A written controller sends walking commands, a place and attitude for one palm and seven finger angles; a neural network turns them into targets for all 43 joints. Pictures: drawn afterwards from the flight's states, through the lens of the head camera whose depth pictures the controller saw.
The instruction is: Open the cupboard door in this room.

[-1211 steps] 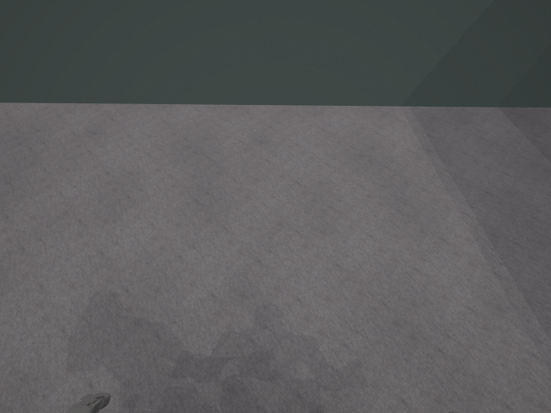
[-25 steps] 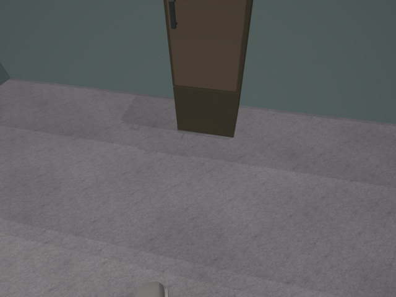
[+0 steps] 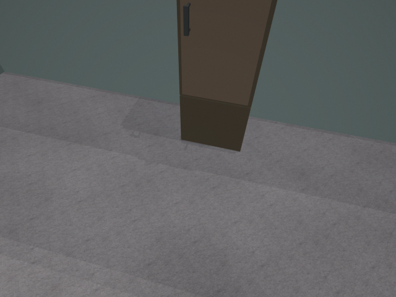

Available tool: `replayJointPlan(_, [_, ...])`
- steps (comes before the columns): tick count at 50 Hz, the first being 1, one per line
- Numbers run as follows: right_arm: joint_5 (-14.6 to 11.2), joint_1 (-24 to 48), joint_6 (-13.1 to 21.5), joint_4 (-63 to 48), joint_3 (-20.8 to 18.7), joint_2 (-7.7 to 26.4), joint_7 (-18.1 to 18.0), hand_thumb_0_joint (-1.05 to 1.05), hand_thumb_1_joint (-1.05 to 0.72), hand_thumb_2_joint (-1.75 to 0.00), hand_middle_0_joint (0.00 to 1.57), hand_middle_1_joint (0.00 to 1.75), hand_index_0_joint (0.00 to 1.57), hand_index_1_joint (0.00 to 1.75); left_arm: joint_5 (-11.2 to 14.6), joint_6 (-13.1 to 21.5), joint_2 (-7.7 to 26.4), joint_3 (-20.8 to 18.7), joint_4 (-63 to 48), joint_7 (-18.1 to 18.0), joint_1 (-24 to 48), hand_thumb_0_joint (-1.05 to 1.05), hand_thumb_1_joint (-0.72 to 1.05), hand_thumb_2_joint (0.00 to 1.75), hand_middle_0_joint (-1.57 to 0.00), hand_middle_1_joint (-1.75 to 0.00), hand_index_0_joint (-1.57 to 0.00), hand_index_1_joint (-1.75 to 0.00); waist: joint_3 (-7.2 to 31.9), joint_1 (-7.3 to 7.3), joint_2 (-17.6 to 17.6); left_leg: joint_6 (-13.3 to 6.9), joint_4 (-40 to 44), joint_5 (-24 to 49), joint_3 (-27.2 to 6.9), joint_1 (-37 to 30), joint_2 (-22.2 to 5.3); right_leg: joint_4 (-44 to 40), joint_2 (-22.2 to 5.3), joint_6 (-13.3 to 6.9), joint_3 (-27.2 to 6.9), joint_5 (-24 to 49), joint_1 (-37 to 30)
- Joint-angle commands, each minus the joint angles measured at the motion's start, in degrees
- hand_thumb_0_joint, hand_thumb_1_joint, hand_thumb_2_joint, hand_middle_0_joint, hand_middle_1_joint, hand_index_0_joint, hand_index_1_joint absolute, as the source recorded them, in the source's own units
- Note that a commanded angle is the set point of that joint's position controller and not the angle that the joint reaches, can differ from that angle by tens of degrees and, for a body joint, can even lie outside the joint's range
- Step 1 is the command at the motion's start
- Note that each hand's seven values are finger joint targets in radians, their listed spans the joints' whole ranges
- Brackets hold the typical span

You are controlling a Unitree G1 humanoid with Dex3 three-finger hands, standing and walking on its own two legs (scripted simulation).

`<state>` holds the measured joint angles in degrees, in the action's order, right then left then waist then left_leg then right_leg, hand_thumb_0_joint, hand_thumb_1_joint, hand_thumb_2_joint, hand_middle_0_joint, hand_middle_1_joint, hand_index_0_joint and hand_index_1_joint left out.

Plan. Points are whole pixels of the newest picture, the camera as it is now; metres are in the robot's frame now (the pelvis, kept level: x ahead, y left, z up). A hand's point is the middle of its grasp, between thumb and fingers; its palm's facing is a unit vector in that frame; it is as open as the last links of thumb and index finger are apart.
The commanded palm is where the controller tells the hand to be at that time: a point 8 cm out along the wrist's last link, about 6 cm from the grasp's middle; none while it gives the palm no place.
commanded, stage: stand and wait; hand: left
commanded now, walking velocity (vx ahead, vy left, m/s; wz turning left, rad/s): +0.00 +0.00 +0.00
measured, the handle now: (187, 19) +1.18 +0.12 +0.07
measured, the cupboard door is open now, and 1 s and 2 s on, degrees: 0 0 0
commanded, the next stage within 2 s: look at it before walking up in 0.62 s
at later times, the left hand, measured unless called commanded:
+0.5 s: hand out of the picture +0.04 +0.13 -0.17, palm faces +0.05 -0.98 -0.20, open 7.3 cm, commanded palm none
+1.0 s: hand out of the picture +0.02 +0.13 -0.17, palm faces +0.05 -0.99 -0.15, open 7.4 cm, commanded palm none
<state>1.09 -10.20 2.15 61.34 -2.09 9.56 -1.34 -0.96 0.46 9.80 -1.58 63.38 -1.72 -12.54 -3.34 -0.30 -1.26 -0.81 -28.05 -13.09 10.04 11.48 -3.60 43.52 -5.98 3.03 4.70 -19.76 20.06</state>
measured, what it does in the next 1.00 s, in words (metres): steps on the spot: right foot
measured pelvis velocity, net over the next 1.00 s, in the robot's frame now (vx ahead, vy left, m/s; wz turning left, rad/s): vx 0.05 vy -0.02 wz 0.00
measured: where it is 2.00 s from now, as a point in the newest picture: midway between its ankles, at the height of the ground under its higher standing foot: outside the picture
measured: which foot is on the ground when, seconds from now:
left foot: down 0.00-1.00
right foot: up 0.00-0.04, down 0.06-1.00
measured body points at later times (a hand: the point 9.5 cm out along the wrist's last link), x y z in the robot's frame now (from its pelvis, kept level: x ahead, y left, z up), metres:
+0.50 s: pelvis +0.05 -0.04 +0.01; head +0.05 -0.05 +0.46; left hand +0.04 +0.19 -0.15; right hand -0.01 -0.24 -0.16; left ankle +0.03 +0.11 -0.74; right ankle +0.06 -0.13 -0.74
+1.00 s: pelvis +0.05 -0.02 +0.01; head +0.05 -0.02 +0.46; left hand +0.02 +0.18 -0.16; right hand +0.03 -0.23 -0.16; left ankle +0.03 +0.11 -0.74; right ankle +0.06 -0.13 -0.74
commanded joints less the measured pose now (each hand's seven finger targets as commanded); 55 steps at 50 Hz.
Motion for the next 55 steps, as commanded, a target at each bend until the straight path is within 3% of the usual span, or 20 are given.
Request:
replayJointPlan(1, [-0.2,-0.9,-0.8,-1.6,-1.1,5.4,0.0,0.00,-0.90,-0.90,0.20,0.30,0.20,0.30,-0.1,0.1,1.2,0.1,0.9,0.3,-10.1,0.00,0.90,0.90,-0.20,-0.30,-0.20,-0.30,1.0,-2.79,7.5,-3.3,6.9,5.6,-7.0,7.0,-9.7,-14.4,0.7,0.3,1.4,10.4,-12.2])
replayJointPlan(2, [-0.4,-1.4,-1.1,-1.3,-0.8,4.0,0.1,0.00,-0.90,-0.90,0.20,0.30,0.20,0.30,-0.3,0.5,3.1,0.1,1.0,0.1,-10.3,0.00,0.90,0.90,-0.20,-0.30,-0.20,-0.30,0.1,-2.97,3.0,-0.8,4.0,0.2,-5.8,7.7,-7.1,-19.8,-1.4,-0.1,-2.0,12.6,-12.8])
replayJointPlan(3, [-0.7,-2.5,-1.5,-1.4,-0.3,2.1,0.3,0.00,-0.90,-0.90,0.20,0.30,0.20,0.30,-0.4,1.0,5.6,0.3,0.5,0.1,-8.4,0.00,0.90,0.90,-0.20,-0.30,-0.20,-0.30,-1.7,-1.56,-3.5,1.6,1.9,-6.5,-3.8,7.5,-3.5,-24.5,-6.2,-2.0,-8.6,11.6,-9.0])
replayJointPlan(4, [-0.7,-4.4,-2.2,-1.1,0.1,1.0,0.7,0.00,-0.90,-0.90,0.20,0.30,0.20,0.30,-0.2,0.9,7.7,0.2,-0.7,0.2,-5.2,0.00,0.90,0.90,-0.20,-0.30,-0.20,-0.30,-4.5,0.13,-6.9,2.7,1.4,-10.1,-3.0,6.2,-1.7,-28.4,-9.8,-4.3,-10.7,6.9,-4.1])
replayJointPlan(5, [-0.4,-5.7,-2.8,-0.2,0.2,0.9,0.7,0.00,-0.90,-0.90,0.20,0.30,0.20,0.30,0.0,0.9,8.4,-0.1,-1.2,0.3,-3.5,0.00,0.90,0.90,-0.20,-0.30,-0.20,-0.30,-5.6,0.53,-9.4,2.8,0.4,-8.7,-3.2,2.4,-1.6,-31.7,-10.7,-6.1,-11.8,-0.7,1.2])
replayJointPlan(6, [-0.2,-6.8,-3.1,0.7,0.2,1.4,0.7,0.00,-0.90,-0.90,0.20,0.30,0.20,0.30,0.2,1.1,8.5,-0.4,-1.3,0.2,-2.1,0.00,0.90,0.90,-0.20,-0.30,-0.20,-0.30,-6.3,0.79,-13.5,2.6,-0.5,-7.2,-3.5,-0.2,-2.1,-34.4,-9.3,-6.6,-12.3,-6.7,4.4])
replayJointPlan(7, [-0.1,-8.4,-3.1,1.6,0.1,1.9,0.8,0.00,-0.90,-0.90,0.20,0.30,0.20,0.30,0.2,0.9,7.4,-0.1,-1.6,0.1,-1.3,0.00,0.90,0.90,-0.20,-0.30,-0.20,-0.30,-6.9,1.14,-12.6,2.2,-0.3,-5.3,-3.9,-1.3,-2.4,-34.7,-8.1,-6.5,-11.0,-8.6,4.9])
replayJointPlan(10, [-0.1,-12.1,-2.2,3.6,0.6,1.4,0.6,0.00,-0.90,-0.90,0.20,0.30,0.20,0.30,0.7,1.0,5.5,0.1,-1.5,0.0,-1.6,0.00,0.90,0.90,-0.20,-0.30,-0.20,-0.30,-3.3,1.61,-5.3,1.7,5.5,0.8,-5.5,-2.4,-3.3,-29.3,-4.4,-5.3,-6.3,-0.5,-0.4])
replayJointPlan(14, [-0.3,-10.9,-1.3,4.0,0.9,1.8,0.3,0.00,-0.90,-0.90,0.20,0.30,0.20,0.30,1.0,1.2,4.7,0.2,-0.8,-0.2,-4.0,0.00,0.90,0.90,-0.20,-0.30,-0.20,-0.30,0.7,-0.18,2.7,1.8,9.0,2.8,-6.3,-0.9,-4.3,-26.0,-2.6,-4.3,-4.3,8.5,-8.4])
replayJointPlan(18, [-0.5,-11.9,-0.8,4.5,1.0,1.3,-0.1,0.00,-0.90,-0.90,0.20,0.30,0.20,0.30,1.1,1.6,4.4,0.3,0.2,-0.4,-5.5,0.00,0.90,0.90,-0.20,-0.30,-0.20,-0.30,4.2,-0.35,2.4,1.9,9.2,7.6,-6.1,-1.7,-4.9,-23.5,-2.7,-4.4,-3.2,20.3,-13.3])
replayJointPlan(21, [-0.6,-12.3,-0.9,4.9,1.0,1.0,-0.4,0.00,-0.90,-0.90,0.20,0.30,0.20,0.30,0.9,1.6,3.9,0.5,0.9,-0.5,-6.2,0.00,0.90,0.90,-0.20,-0.30,-0.20,-0.30,3.5,-0.18,2.0,1.9,9.2,8.6,-5.8,-2.3,-5.2,-23.1,-2.8,-4.3,-2.8,23.0,-13.1])
replayJointPlan(27, [-0.7,-12.5,-1.6,5.3,1.0,0.3,-0.6,0.00,-0.90,-0.90,0.20,0.30,0.20,0.30,0.7,1.3,2.8,1.0,1.8,-0.8,-7.4,0.00,0.90,0.90,-0.20,-0.30,-0.20,-0.30,-2.4,0.27,0.3,1.8,9.9,4.3,-5.7,-2.0,-4.8,-25.3,-2.4,-4.2,-3.4,16.5,-8.8])
replayJointPlan(30, [-0.7,-12.3,-1.7,5.1,1.0,0.3,-0.6,0.00,-0.90,-0.90,0.20,0.30,0.20,0.30,0.7,1.2,2.5,1.0,2.0,-0.8,-8.1,0.00,0.90,0.90,-0.20,-0.30,-0.20,-0.30,-3.1,0.29,1.0,1.7,9.9,2.6,-5.6,-2.2,-4.6,-26.4,-2.3,-4.1,-3.7,12.5,-7.6])
replayJointPlan(39, [-0.7,-11.6,-1.6,4.4,0.8,0.7,-0.6,0.00,-0.90,-0.90,0.20,0.30,0.20,0.30,0.4,1.3,1.9,1.0,2.0,-0.8,-9.3,0.00,0.90,0.90,-0.20,-0.30,-0.20,-0.30,-3.1,0.55,0.6,1.4,9.7,1.9,-5.9,-2.8,-4.3,-27.1,-2.0,-4.0,-4.0,9.9,-6.3])
replayJointPlan(45, [-0.6,-11.6,-1.2,4.2,0.8,0.9,-0.6,0.00,-0.90,-0.90,0.20,0.30,0.20,0.30,0.4,1.4,1.7,1.0,1.9,-0.8,-9.6,0.00,0.90,0.90,-0.20,-0.30,-0.20,-0.30,-1.6,0.39,0.8,1.1,9.8,3.5,-6.1,-2.6,-4.5,-25.8,-1.9,-4.0,-3.6,13.2,-8.2])
replayJointPlan(55, [-0.7,-12.1,-1.1,4.3,0.7,0.8,-0.6,0.00,-0.90,-0.90,0.20,0.30,0.20,0.30,0.4,1.2,1.8,1.0,1.5,-0.9,-9.4,0.00,0.90,0.90,-0.20,-0.30,-0.20,-0.30,-2.7,0.19,1.1,0.9,10.3,3.0,-6.4,-1.3,-4.5,-25.2,-1.8,-3.8,-3.0,12.7,-8.5])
